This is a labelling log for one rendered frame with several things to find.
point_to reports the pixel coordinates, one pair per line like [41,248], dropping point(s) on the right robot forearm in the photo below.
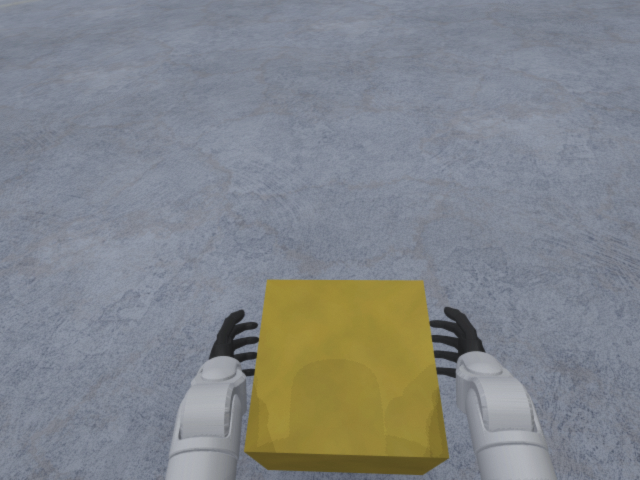
[506,433]

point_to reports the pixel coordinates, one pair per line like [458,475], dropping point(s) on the carton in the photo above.
[345,379]

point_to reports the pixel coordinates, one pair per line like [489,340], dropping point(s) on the left robot forearm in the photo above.
[206,438]

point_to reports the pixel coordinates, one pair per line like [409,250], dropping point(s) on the left robot hand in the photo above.
[225,345]

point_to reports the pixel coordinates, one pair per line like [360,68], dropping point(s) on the right robot hand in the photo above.
[467,340]

